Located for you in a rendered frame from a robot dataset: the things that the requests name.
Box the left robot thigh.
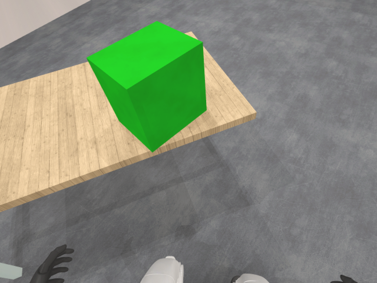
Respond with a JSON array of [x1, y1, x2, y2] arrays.
[[140, 258, 184, 283]]

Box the robot left hand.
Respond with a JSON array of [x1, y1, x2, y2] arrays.
[[30, 244, 74, 283]]

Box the carton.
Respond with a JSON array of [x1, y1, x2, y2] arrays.
[[87, 21, 207, 152]]

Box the table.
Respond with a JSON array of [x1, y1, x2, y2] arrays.
[[0, 32, 257, 279]]

